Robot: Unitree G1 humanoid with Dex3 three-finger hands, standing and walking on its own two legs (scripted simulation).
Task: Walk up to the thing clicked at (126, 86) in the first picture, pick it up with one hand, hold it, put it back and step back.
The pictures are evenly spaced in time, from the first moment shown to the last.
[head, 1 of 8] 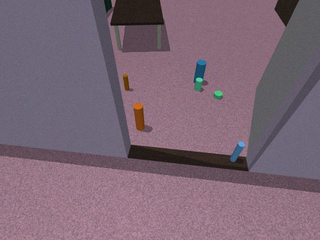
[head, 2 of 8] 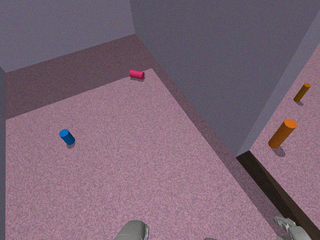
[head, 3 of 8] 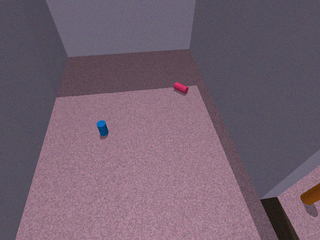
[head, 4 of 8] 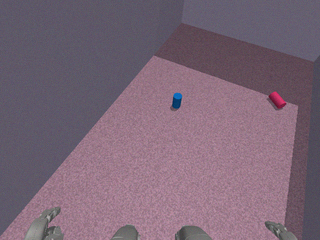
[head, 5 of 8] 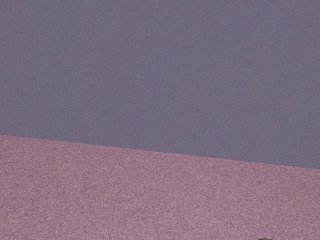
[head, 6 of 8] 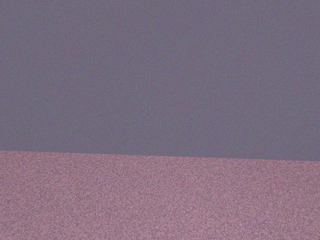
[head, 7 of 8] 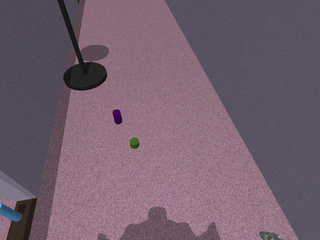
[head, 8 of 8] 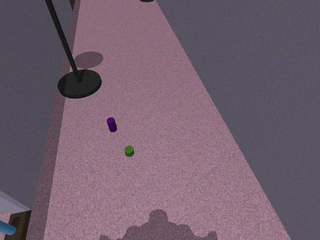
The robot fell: no
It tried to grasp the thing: no
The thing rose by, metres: 0.00
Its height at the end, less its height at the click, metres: +0.00
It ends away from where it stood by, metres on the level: 0.00
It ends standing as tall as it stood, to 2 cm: yes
